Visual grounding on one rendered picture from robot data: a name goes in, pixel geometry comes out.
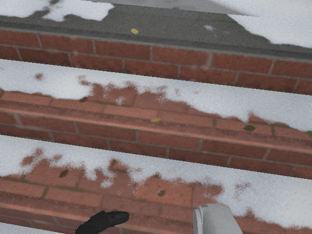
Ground right robot thigh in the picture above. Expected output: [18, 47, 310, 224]
[192, 203, 243, 234]

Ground left robot hand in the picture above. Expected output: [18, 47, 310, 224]
[75, 211, 130, 234]

